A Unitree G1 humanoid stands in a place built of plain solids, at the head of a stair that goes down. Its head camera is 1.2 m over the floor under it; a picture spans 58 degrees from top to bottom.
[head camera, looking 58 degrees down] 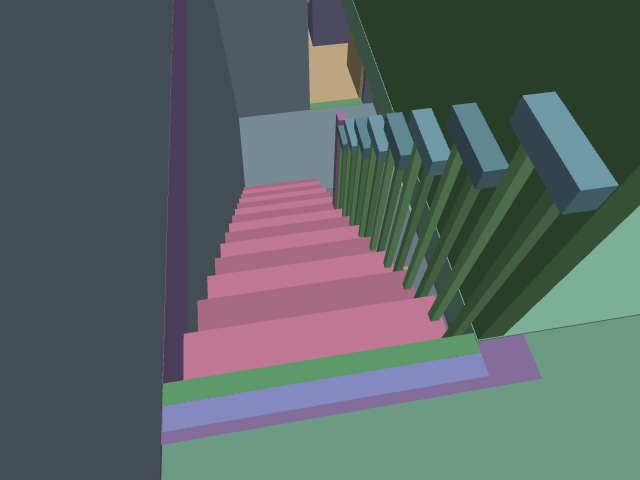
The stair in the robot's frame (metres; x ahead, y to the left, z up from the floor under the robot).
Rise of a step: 0.20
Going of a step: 0.22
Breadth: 0.88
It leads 9 degrees to the left of straight ahead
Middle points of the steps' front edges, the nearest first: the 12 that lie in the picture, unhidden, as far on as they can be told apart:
0.36 -0.01 0.00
0.58 0.03 -0.20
0.79 0.06 -0.41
1.00 0.10 -0.61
1.22 0.13 -0.82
1.43 0.17 -1.02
1.64 0.20 -1.22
1.86 0.24 -1.43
2.07 0.27 -1.63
2.29 0.31 -1.84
2.50 0.34 -2.04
2.71 0.38 -2.25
